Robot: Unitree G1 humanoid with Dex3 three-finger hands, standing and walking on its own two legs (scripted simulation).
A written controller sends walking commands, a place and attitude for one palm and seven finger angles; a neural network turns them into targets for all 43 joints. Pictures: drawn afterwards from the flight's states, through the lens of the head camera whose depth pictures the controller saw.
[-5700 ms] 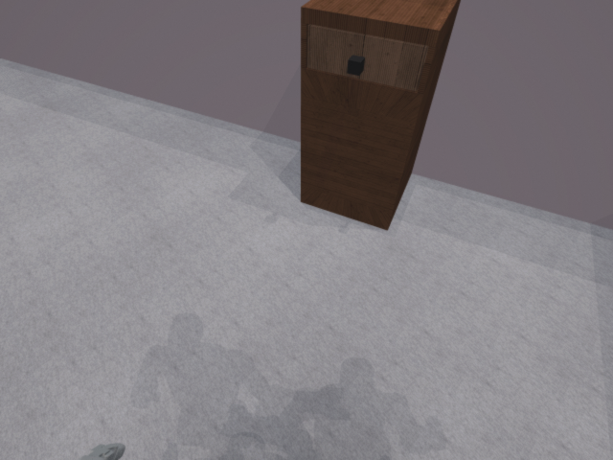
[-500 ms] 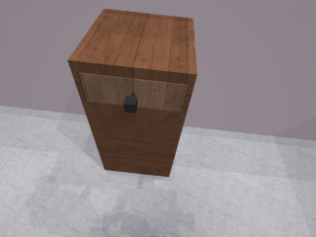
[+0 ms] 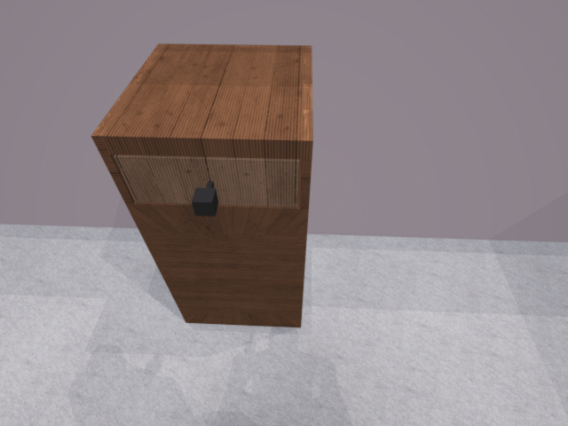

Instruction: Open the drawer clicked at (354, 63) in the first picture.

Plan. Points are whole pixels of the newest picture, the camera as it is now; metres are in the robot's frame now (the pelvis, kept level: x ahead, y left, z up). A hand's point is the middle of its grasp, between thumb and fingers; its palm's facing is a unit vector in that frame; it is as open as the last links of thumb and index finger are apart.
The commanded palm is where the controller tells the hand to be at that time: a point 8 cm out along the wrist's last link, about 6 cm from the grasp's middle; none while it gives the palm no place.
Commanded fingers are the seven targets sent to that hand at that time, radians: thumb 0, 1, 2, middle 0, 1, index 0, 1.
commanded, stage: come to a stop and stand still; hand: left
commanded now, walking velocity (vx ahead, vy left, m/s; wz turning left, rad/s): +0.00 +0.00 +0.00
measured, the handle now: (207, 195) +0.57 +0.19 -0.04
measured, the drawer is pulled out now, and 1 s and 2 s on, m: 0.00 0.00 0.00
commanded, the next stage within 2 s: look again from close up in 0.26 s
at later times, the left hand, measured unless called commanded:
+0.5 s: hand out of the picture +0.00 +0.17 -0.18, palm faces +0.00 -0.99 -0.17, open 7.4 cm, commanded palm none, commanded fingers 0.00 0.90 0.90 -0.20 -0.30 -0.20 -0.30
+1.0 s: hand out of the picture +0.06 +0.25 -0.17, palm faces -0.10 -0.95 -0.29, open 7.4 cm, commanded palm +0.12 +0.29 -0.06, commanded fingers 0.00 0.81 0.86 -0.21 -0.36 -0.21 -0.36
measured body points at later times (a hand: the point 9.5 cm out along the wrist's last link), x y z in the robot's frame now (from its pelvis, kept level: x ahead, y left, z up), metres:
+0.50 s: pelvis +0.02 +0.02 -0.01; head +0.04 +0.02 +0.44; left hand +0.00 +0.23 -0.17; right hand +0.03 -0.21 -0.17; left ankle +0.01 +0.15 -0.74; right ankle -0.03 -0.09 -0.74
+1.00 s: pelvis +0.01 +0.06 -0.01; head +0.04 +0.06 +0.44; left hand +0.06 +0.30 -0.14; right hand +0.05 -0.18 -0.15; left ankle +0.01 +0.15 -0.74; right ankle -0.03 -0.08 -0.74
